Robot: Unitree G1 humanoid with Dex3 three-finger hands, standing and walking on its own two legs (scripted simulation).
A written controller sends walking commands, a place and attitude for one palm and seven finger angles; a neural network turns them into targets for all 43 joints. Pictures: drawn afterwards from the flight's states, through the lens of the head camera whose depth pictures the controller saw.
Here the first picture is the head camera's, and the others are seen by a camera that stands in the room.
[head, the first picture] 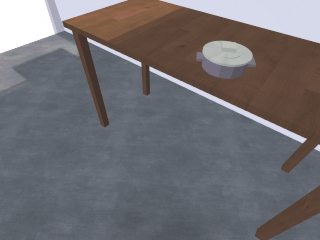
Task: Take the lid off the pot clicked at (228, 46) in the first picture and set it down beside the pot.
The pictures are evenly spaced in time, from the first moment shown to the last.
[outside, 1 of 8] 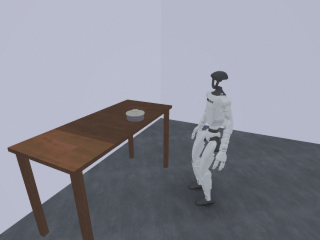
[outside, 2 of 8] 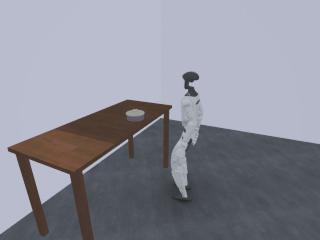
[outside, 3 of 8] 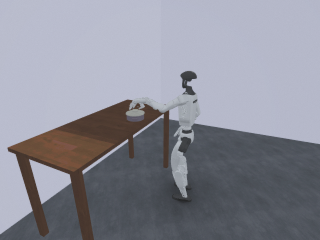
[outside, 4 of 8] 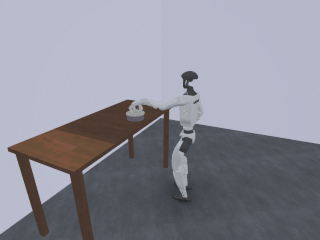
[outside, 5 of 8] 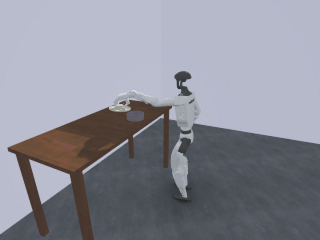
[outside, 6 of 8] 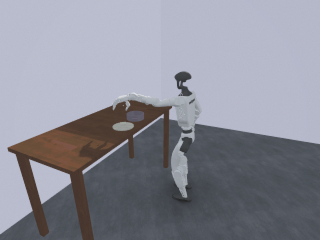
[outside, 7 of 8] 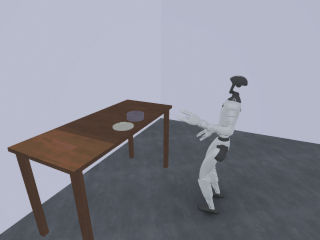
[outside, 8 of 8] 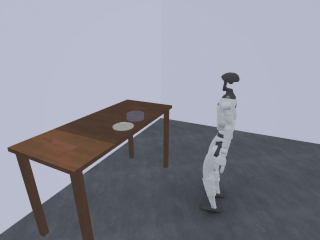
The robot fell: no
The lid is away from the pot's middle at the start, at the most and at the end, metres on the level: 0.00 0.26 0.23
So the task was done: yes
